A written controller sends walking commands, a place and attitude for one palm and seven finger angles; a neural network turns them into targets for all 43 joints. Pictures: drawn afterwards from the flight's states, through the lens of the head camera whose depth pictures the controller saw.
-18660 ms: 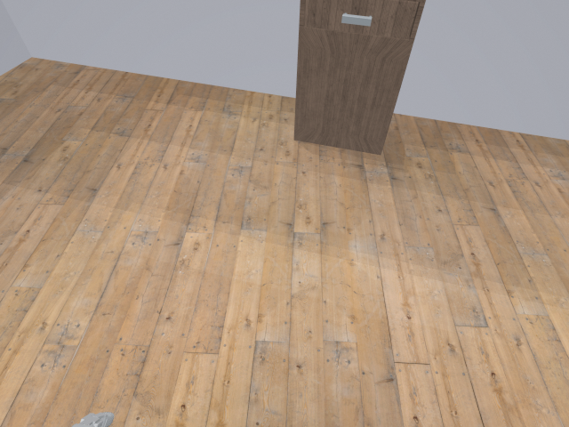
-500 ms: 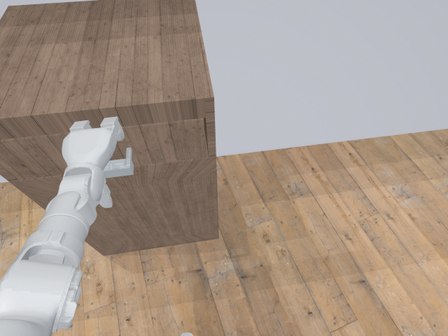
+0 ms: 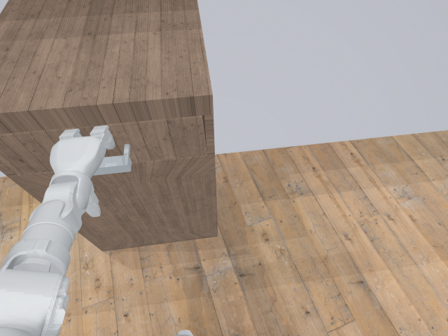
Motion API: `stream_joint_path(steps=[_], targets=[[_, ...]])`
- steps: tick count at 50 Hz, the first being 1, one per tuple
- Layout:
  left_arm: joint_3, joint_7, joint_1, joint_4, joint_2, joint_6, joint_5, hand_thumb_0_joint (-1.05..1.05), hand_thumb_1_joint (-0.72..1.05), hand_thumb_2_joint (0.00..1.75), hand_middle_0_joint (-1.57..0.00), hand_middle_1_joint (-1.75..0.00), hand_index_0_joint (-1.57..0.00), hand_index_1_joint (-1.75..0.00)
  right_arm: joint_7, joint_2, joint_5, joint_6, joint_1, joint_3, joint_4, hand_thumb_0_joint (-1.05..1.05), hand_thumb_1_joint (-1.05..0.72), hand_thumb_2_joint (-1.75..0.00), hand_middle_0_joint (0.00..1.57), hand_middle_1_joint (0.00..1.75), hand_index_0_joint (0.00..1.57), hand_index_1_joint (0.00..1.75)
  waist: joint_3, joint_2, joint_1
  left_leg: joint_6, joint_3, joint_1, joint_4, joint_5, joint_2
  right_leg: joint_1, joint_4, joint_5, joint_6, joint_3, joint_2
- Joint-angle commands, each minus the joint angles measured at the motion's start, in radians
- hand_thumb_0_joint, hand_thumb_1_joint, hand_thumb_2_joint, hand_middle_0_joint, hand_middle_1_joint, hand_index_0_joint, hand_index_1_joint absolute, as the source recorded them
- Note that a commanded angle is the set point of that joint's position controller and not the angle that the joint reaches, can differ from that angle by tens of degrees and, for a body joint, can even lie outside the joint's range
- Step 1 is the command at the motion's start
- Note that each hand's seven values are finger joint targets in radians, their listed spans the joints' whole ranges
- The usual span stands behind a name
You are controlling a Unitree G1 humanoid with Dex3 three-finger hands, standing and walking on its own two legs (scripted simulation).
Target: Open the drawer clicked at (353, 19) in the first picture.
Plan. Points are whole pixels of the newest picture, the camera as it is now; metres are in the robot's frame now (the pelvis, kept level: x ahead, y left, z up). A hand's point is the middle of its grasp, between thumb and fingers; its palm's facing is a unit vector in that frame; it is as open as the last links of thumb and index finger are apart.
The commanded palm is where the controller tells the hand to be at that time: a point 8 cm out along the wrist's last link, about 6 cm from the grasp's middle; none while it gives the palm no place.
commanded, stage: lower the fingers behind the handle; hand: left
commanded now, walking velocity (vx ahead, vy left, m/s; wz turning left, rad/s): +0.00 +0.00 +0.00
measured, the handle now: (102, 158) +0.49 +0.28 -0.04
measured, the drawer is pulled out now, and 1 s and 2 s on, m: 0.00 0.00 0.00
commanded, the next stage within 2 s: close the thumb around the handle in 1.36 s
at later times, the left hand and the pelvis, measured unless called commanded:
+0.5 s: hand (99, 176) +0.43 +0.27 -0.03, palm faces -0.09 -0.04 -0.99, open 13.8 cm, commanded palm +0.42 +0.25 +0.03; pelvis +0.00 +0.01 -0.02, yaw -1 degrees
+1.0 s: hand (105, 182) +0.43 +0.26 -0.05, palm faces -0.07 -0.03 -1.00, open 13.8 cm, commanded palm +0.42 +0.25 +0.00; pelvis -0.01 +0.01 -0.03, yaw -1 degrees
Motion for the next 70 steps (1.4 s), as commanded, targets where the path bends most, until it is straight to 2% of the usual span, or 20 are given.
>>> stream_joint_path(steps=[1,3,7,8,17,20,23,27,31,34,36,38,43,44,45,56,63,66,69,70], targets=[[0.068,0.073,-0.451,-0.204,0.246,-0.02,0.009,0.0,-0.5,0.3,-0.3,-1.2,-0.3,-1.2,-0.009,-0.137,-0.013,-0.025,0.106,-0.049,-0.059,0.0,-0.9,-0.9,0.2,0.3,0.2,0.3,-0.38,0.059,-0.034,0.027,-0.003,0.284,-0.003,0.368,-0.03,0.054,-0.054,0.37,-0.006,0.024,0.02],[0.066,0.086,-0.452,-0.191,0.239,-0.015,0.009,0.0,-0.5,0.3,-0.3,-1.2,-0.3,-1.2,-0.006,-0.138,-0.017,-0.024,0.11,-0.049,-0.055,0.0,-0.9,-0.9,0.2,0.3,0.2,0.3,-0.404,0.066,-0.039,0.025,-0.008,0.288,0.012,0.385,-0.028,0.037,-0.041,0.376,-0.005,0.021,0.022],[0.114,0.103,-0.42,-0.151,0.286,0.014,0.012,0.0,-0.5,0.3,-0.3,-1.2,-0.3,-1.2,0.002,-0.146,-0.025,-0.018,0.112,-0.044,-0.05,0.0,-0.9,-0.9,0.2,0.3,0.2,0.3,-0.433,0.044,-0.017,0.023,-0.005,0.251,0.029,0.416,-0.028,0.061,-0.014,0.418,-0.006,0.017,0.025],[0.096,0.105,-0.409,-0.144,0.267,0.022,0.016,0.0,-0.5,0.3,-0.3,-1.2,-0.3,-1.2,0.003,-0.143,-0.023,-0.016,0.112,-0.044,-0.054,0.0,-0.9,-0.9,0.2,0.3,0.2,0.3,-0.439,0.052,-0.021,0.023,-0.003,0.254,0.031,0.421,-0.028,0.057,-0.012,0.424,-0.004,0.018,0.026],[0.117,0.09,-0.38,-0.133,0.286,0.013,0.011,0.0,-0.5,0.3,-0.3,-1.2,-0.3,-1.2,0.0,-0.148,-0.025,-0.01,0.119,-0.039,-0.05,0.0,-0.9,-0.9,0.2,0.3,0.2,0.3,-0.405,0.013,-0.022,0.029,-0.001,0.201,0.043,0.391,-0.021,0.049,-0.003,0.413,-0.002,0.022,0.027],[0.079,0.101,-0.39,-0.141,0.237,-0.006,0.021,0.0,-0.5,0.3,-0.3,-1.2,-0.3,-1.2,0.001,-0.142,-0.026,-0.013,0.127,-0.044,-0.044,0.0,-0.9,-0.9,0.2,0.3,0.2,0.3,-0.4,0.043,-0.036,0.025,-0.006,0.219,0.056,0.387,-0.016,-0.015,0.007,0.375,-0.003,0.014,0.03],[0.11,0.118,-0.39,-0.144,0.265,-0.017,0.02,0.0,-0.5,0.3,-0.3,-1.2,-0.3,-1.2,0.004,-0.147,-0.031,-0.017,0.137,-0.047,-0.036,0.0,-0.9,-0.9,0.2,0.3,0.2,0.3,-0.427,0.041,-0.029,0.022,-0.017,0.221,0.071,0.391,-0.012,-0.038,0.027,0.357,-0.005,0.01,0.031],[0.083,0.142,-0.405,-0.156,0.212,-0.011,0.027,0.0,-0.5,0.3,-0.3,-1.2,-0.3,-1.2,0.014,-0.142,-0.038,-0.018,0.137,-0.051,-0.03,0.0,-0.9,-0.9,0.2,0.3,0.2,0.3,-0.448,0.072,-0.036,0.013,-0.031,0.254,0.092,0.43,-0.004,-0.093,0.05,0.341,-0.011,-0.004,0.036],[0.089,0.161,-0.413,-0.127,0.23,0.017,0.033,0.0,-0.5,0.3,-0.3,-1.2,-0.3,-1.2,0.015,-0.148,-0.037,-0.014,0.133,-0.047,-0.028,0.0,-0.9,-0.9,0.2,0.3,0.2,0.3,-0.432,0.042,-0.04,0.017,-0.027,0.212,0.097,0.383,-0.006,-0.094,0.053,0.324,-0.008,-0.002,0.036],[0.09,0.168,-0.424,-0.122,0.233,0.029,0.04,0.0,-0.5,0.3,-0.3,-1.2,-0.3,-1.2,0.016,-0.149,-0.039,-0.015,0.131,-0.045,-0.025,0.0,-0.9,-0.9,0.2,0.3,0.2,0.3,-0.45,0.072,-0.037,0.012,-0.036,0.229,0.105,0.394,-0.004,-0.119,0.066,0.312,-0.01,-0.005,0.037],[0.071,0.169,-0.422,-0.111,0.208,0.039,0.035,0.0,-0.5,0.3,-0.3,-1.2,-0.3,-1.2,0.017,-0.148,-0.039,-0.016,0.127,-0.042,-0.029,0.0,-0.9,-0.9,0.2,0.3,0.2,0.3,-0.43,0.066,-0.045,0.014,-0.032,0.214,0.105,0.368,-0.004,-0.127,0.061,0.295,-0.008,-0.007,0.037],[0.097,0.166,-0.422,-0.103,0.247,0.039,0.038,0.0,-0.5,0.3,-0.3,-1.2,-0.3,-1.2,0.013,-0.151,-0.039,-0.016,0.126,-0.041,-0.028,0.0,-0.9,-0.9,0.2,0.3,0.2,0.3,-0.447,0.07,-0.038,0.014,-0.034,0.205,0.112,0.361,-0.005,-0.129,0.071,0.289,-0.008,-0.003,0.035],[0.082,0.164,-0.423,-0.105,0.223,0.031,0.042,0.0,-0.5,0.3,-0.3,-1.2,-0.3,-1.2,0.012,-0.147,-0.042,-0.024,0.13,-0.04,-0.029,0.0,-0.9,-0.9,0.2,0.3,0.2,0.3,-0.463,0.082,-0.043,0.011,-0.04,0.21,0.131,0.371,0.001,-0.16,0.09,0.285,-0.009,-0.008,0.036],[0.082,0.162,-0.388,-0.087,0.215,0.033,0.036,0.0,-0.5,0.3,-0.3,-1.2,-0.3,-1.2,0.013,-0.146,-0.043,-0.024,0.125,-0.038,-0.032,0.0,-0.9,-0.9,0.2,0.3,0.2,0.3,-0.442,0.08,-0.033,0.013,-0.031,0.192,0.133,0.359,-0.003,-0.154,0.088,0.283,-0.009,-0.006,0.038],[0.078,0.161,-0.391,-0.072,0.216,0.035,0.036,0.0,-0.5,0.3,-0.3,-1.2,-0.3,-1.2,0.013,-0.146,-0.041,-0.024,0.126,-0.036,-0.029,0.0,-0.9,-0.9,0.2,0.3,0.2,0.3,-0.435,0.055,-0.043,0.016,-0.029,0.165,0.137,0.343,-0.004,-0.15,0.089,0.286,-0.007,-0.004,0.037],[0.088,0.132,-0.418,-0.049,0.272,0.046,0.024,0.0,-0.5,0.3,-0.3,-1.2,-0.3,-1.2,0.002,-0.15,-0.033,-0.028,0.137,-0.025,-0.033,0.0,-0.9,-0.9,0.2,0.3,0.2,0.3,-0.431,0.035,-0.051,0.028,-0.015,0.078,0.156,0.276,-0.012,-0.128,0.094,0.282,0.0,0.012,0.033],[0.1,0.119,-0.395,-0.087,0.269,0.013,0.019,0.0,-0.5,0.3,-0.3,-1.2,-0.3,-1.2,0.002,-0.148,-0.036,-0.031,0.152,-0.031,-0.032,0.0,-0.9,-0.9,0.2,0.3,0.2,0.3,-0.477,0.061,-0.042,0.022,-0.023,0.134,0.166,0.341,-0.004,-0.144,0.109,0.31,-0.003,0.005,0.036],[0.077,0.128,-0.393,-0.091,0.235,0.007,0.023,0.0,-0.5,0.3,-0.3,-1.2,-0.3,-1.2,0.005,-0.147,-0.036,-0.031,0.149,-0.033,-0.033,0.0,-0.9,-0.9,0.2,0.3,0.2,0.3,-0.446,0.059,-0.047,0.021,-0.028,0.127,0.159,0.316,-0.001,-0.165,0.104,0.275,-0.004,-0.001,0.038],[0.101,0.138,-0.353,-0.089,0.255,0.009,0.019,0.0,-0.5,0.3,-0.3,-1.2,-0.3,-1.2,0.008,-0.148,-0.038,-0.03,0.147,-0.033,-0.033,0.0,-0.9,-0.9,0.2,0.3,0.2,0.3,-0.463,0.063,-0.029,0.021,-0.021,0.126,0.159,0.331,-0.006,-0.138,0.107,0.298,-0.006,0.003,0.039],[0.096,0.141,-0.375,-0.1,0.253,0.01,0.025,0.0,-0.5,0.3,-0.3,-1.2,-0.3,-1.2,0.008,-0.148,-0.037,-0.029,0.145,-0.034,-0.031,0.0,-0.9,-0.9,0.2,0.3,0.2,0.3,-0.453,0.054,-0.038,0.02,-0.026,0.125,0.158,0.329,-0.003,-0.148,0.107,0.293,-0.006,-0.001,0.038]])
